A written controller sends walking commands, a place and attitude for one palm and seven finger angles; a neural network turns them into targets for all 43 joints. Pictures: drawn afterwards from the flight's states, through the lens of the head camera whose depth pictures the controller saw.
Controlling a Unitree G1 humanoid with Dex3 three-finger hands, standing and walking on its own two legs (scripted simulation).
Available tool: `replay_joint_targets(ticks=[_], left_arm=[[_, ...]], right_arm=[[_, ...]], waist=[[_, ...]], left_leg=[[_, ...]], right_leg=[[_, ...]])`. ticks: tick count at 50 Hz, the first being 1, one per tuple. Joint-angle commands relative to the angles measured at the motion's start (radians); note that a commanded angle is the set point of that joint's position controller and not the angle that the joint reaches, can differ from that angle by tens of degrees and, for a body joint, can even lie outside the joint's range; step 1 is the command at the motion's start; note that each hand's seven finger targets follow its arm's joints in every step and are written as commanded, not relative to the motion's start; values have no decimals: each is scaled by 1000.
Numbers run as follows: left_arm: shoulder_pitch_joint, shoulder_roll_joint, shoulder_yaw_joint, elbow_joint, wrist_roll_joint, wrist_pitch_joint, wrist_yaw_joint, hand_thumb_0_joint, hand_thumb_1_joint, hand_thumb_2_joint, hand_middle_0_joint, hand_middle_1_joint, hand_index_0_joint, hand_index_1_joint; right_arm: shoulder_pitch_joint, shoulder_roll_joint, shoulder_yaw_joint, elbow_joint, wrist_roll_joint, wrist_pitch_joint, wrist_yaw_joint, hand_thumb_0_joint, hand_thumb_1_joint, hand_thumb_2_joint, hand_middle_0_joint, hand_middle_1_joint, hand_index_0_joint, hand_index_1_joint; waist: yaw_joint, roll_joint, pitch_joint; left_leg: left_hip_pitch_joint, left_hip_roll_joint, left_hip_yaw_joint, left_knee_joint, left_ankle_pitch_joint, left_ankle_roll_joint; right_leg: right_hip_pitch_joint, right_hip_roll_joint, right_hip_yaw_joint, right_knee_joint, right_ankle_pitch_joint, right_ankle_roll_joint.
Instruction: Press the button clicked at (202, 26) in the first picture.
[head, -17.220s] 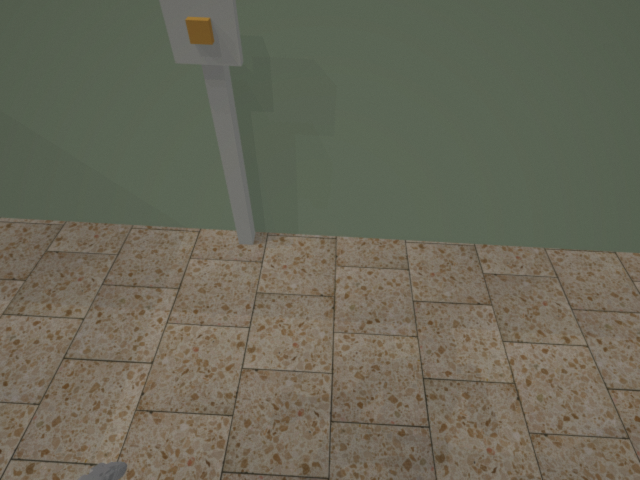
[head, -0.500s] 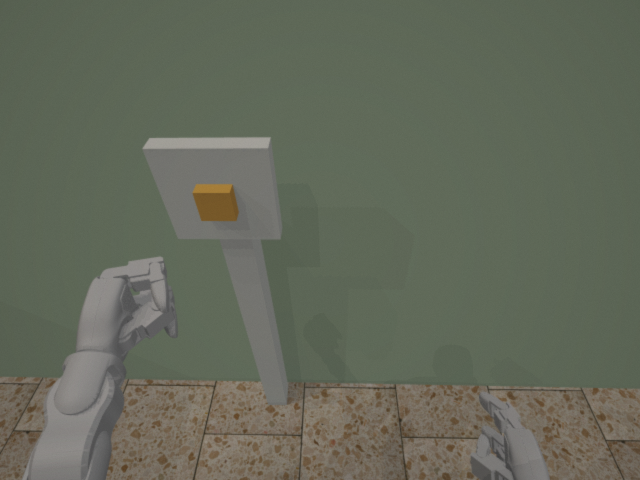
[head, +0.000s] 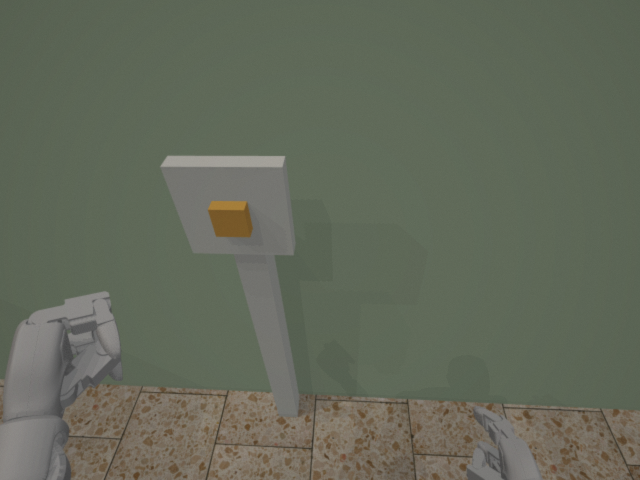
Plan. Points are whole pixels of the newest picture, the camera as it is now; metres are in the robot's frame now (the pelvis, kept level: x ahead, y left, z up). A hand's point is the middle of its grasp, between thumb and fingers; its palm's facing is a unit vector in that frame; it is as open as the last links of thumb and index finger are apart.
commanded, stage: draw the hand back to the body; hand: left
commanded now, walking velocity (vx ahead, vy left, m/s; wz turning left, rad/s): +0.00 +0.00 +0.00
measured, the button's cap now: (231, 217) +0.46 +0.20 +0.09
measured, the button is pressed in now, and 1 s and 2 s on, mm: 0 0 0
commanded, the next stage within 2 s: step back with the hand held close in 0.40 s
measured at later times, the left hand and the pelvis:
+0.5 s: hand (86, 367) +0.17 +0.24 +0.16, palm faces +0.41 -0.84 -0.36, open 3.1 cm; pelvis -0.01 +0.00 +0.00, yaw +0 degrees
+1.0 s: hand (50, 393) +0.14 +0.26 +0.15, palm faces +0.32 -0.82 -0.48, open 3.1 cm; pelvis -0.05 +0.02 -0.01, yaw +0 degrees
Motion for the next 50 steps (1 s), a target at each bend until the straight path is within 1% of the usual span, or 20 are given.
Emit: replay_joint_targets(ticks=[1, 2, 4, 6, 9, 10, 14, 18, 19, 23, 26, 27, 28, 31, 34, 36, 39, 41, 47, 50], left_arm=[[-50, 177, 143, -250, -7, -72, 18, 0, 900, 900, -1300, -1500, -1300, -1500], [-38, 180, 149, -267, -6, -75, 19, 0, 900, 900, -1300, -1500, -1300, -1500], [-2, 195, 176, -282, -7, -78, 20, 0, 900, 900, -1300, -1500, -1300, -1500], [8, 187, 174, -299, -9, -81, 19, 0, 900, 900, -1300, -1500, -1300, -1500], [6, 159, 149, -267, -3, -79, 19, 0, 900, 900, -1300, -1500, -1300, -1500], [-6, 155, 141, -265, -5, -80, 19, 0, 900, 900, -1300, -1500, -1300, -1500], [-14, 181, 166, -266, -3, -82, 25, 0, 900, 900, -1300, -1500, -1300, -1500], [-32, 179, 163, -288, -4, -85, 27, 0, 900, 900, -1300, -1500, -1300, -1500], [-29, 186, 168, -289, -2, -85, 27, 0, 900, 900, -1300, -1500, -1300, -1500], [-19, 176, 165, -287, -4, -85, 29, 0, 900, 900, -1300, -1500, -1300, -1500], [-38, 165, 155, -253, -4, -82, 27, 0, 900, 900, -1300, -1500, -1300, -1500], [-126, 294, 288, -349, -4, -118, 28, 0, 900, 900, -1300, -1500, -1300, -1500], [-23, 217, 230, -257, -1, -118, 19, 0, 900, 900, -1300, -1500, -1300, -1500], [76, 168, 183, -258, 5, -124, 10, 0, 900, 900, -1300, -1500, -1300, -1500], [110, 202, 208, -311, 4, -131, 18, 0, 900, 900, -1300, -1500, -1300, -1500], [132, 215, 225, -326, 2, -132, 23, 0, 900, 900, -1300, -1500, -1300, -1500], [137, 252, 256, -372, 1, -141, 32, 0, 900, 900, -1300, -1500, -1300, -1500], [153, 241, 251, -378, 1, -143, 35, 0, 900, 900, -1300, -1500, -1300, -1500], [178, 234, 256, -378, 8, -155, 43, 0, 900, 900, -1300, -1500, -1300, -1500], [171, 228, 255, -379, 15, -162, 47, 0, 900, 900, -1300, -1500, -1300, -1500]], right_arm=[[-147, -97, -37, -176, 4, -59, -12, 0, -900, -900, 200, 300, 200, 300], [-146, -98, -40, -178, 4, -61, -12, 0, -900, -900, 200, 300, 200, 300], [-148, -101, -44, -179, 4, -68, -14, 0, -900, -900, 200, 300, 200, 300], [-145, -96, -43, -182, 8, -69, -16, 0, -900, -900, 200, 300, 200, 300], [-141, -101, -47, -170, 5, -74, -14, 0, -900, -900, 200, 300, 200, 300], [-139, -100, -46, -171, 5, -72, -16, 0, -900, -900, 200, 300, 200, 300], [-144, -102, -48, -170, 3, -74, -23, 0, -900, -900, 200, 300, 200, 300], [-146, -95, -42, -170, 2, -78, -26, 0, -900, -900, 200, 300, 200, 300], [-148, -97, -42, -166, 1, -82, -25, 0, -900, -900, 200, 300, 200, 300], [-147, -93, -41, -166, 1, -85, -25, 0, -900, -900, 200, 300, 200, 300], [-142, -95, -41, -156, -1, -83, -24, 0, -900, -900, 200, 300, 200, 300], [-135, -121, -51, -201, 5, -54, -16, 0, -900, -900, 200, 300, 200, 300], [-132, -105, -50, -179, 1, -37, -17, 0, -900, -900, 200, 300, 200, 300], [-126, -112, -58, -197, 1, -5, -11, 0, -900, -900, 200, 300, 200, 300], [-123, -120, -67, -211, 3, 14, -16, 0, -900, -900, 200, 300, 200, 300], [-114, -117, -72, -221, 7, 26, -18, 0, -900, -900, 200, 300, 200, 300], [-119, -120, -78, -232, 10, 32, -24, 0, -900, -900, 200, 300, 200, 300], [-107, -121, -80, -238, 12, 32, -24, 0, -900, -900, 200, 300, 200, 300], [-102, -126, -84, -243, 11, 17, -25, 0, -900, -900, 200, 300, 200, 300], [-100, -130, -83, -243, 11, 4, -25, 0, -900, -900, 200, 300, 200, 300]], waist=[[6, -18, -55], [7, -13, -67], [14, -54, -69], [11, -9, -63], [2, -42, -19], [-1, -33, -19], [9, -61, -29], [10, 1, -43], [10, -24, -30], [11, -1, -33], [4, -36, -22], [-27, -51, 44], [-33, -94, 35], [-39, -44, -27], [-39, -19, -96], [-41, -57, -139], [-41, -26, -162], [-42, -23, -166], [-44, -8, -135], [-49, -6, -102]], left_leg=[[63, 26, -67, -29, 216, 2], [69, 27, -64, -26, 222, 1], [63, 27, -66, -21, 228, 2], [65, 28, -62, -18, 221, 2], [58, 28, -63, -24, 198, 3], [60, 29, -64, -26, 185, 4], [59, 27, -66, -29, 166, 7], [64, 25, -66, -28, 164, 4], [57, 25, -69, -29, 160, 2], [56, 26, -70, -35, 151, 0], [50, 26, -72, -41, 150, 0], [-29, 52, -100, -2, 102, 25], [-28, 49, -108, 17, 102, 25], [-28, 59, -97, 23, 157, 22], [-23, 74, -98, 15, 227, 23], [-41, 85, -111, 19, 284, 23], [-53, 96, -116, 21, 307, 24], [-90, 108, -133, 11, 305, 25], [-231, 139, -171, -35, 136, 38], [-340, 150, -196, -68, -70, 47]], right_leg=[[-92, -31, 56, -64, 233, 14], [-88, -30, 56, -62, 236, 14], [-88, -24, 57, -69, 243, 15], [-94, -30, 61, -64, 240, 16], [-125, -24, 58, -84, 208, 16], [-124, -30, 59, -78, 196, 17], [-120, -27, 62, -90, 171, 17], [-109, -34, 66, -85, 174, 15], [-115, -28, 66, -98, 165, 15], [-107, -31, 64, -89, 156, 13], [-108, -29, 60, -88, 157, 14], [-212, -82, 143, -139, 150, 31], [-221, -102, 135, -142, 134, 27], [-218, -110, 111, -103, 177, 36], [-198, -97, 92, -56, 223, 44], [-165, -91, 86, -16, 265, 45], [-172, -85, 84, 19, 271, 43], [-153, -75, 81, 49, 254, 42], [-138, -62, 93, 105, 156, 39], [-125, -61, 107, 124, 64, 33]])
